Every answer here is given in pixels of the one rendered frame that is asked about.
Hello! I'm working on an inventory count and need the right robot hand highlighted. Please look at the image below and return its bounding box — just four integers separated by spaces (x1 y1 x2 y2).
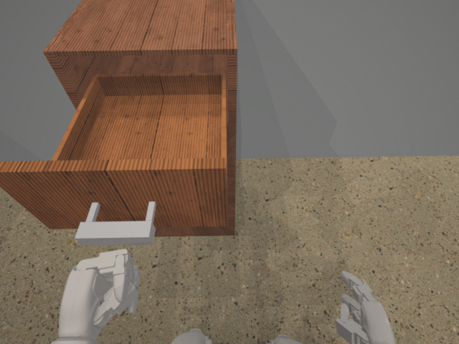
336 271 396 344

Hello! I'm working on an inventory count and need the handle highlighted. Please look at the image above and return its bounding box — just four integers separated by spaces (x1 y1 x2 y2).
75 201 156 246

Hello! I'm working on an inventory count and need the drawer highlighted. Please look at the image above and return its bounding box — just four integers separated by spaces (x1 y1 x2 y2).
0 72 228 229

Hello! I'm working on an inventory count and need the left robot hand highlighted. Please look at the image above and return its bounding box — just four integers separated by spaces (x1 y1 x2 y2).
58 249 141 340

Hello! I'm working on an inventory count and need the cabinet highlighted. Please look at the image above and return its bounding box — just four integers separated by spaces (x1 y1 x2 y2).
43 0 237 237

